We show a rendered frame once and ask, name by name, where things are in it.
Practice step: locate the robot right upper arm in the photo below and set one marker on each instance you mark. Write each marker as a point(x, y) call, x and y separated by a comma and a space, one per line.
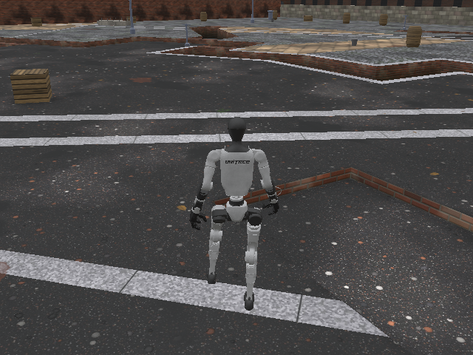
point(264, 169)

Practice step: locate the robot left foot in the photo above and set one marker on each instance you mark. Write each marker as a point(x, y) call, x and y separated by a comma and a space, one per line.
point(211, 277)

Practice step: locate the robot left hand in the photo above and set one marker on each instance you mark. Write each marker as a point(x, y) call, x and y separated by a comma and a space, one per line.
point(194, 219)

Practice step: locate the robot right hand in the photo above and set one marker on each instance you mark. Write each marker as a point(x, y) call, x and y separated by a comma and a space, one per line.
point(269, 204)

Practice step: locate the robot left forearm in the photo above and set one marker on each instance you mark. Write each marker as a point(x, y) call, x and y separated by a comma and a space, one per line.
point(200, 199)

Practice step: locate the robot right forearm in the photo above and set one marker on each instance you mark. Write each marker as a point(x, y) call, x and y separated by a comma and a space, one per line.
point(271, 192)

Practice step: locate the robot left upper arm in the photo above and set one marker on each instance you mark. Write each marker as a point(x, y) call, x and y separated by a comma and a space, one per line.
point(213, 156)

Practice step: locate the robot left shin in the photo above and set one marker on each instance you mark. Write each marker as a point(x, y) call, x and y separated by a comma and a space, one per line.
point(213, 252)

